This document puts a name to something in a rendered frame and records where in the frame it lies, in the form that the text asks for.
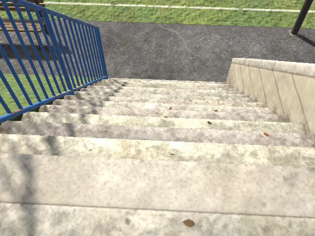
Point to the stairs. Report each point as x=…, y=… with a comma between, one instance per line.
x=170, y=120

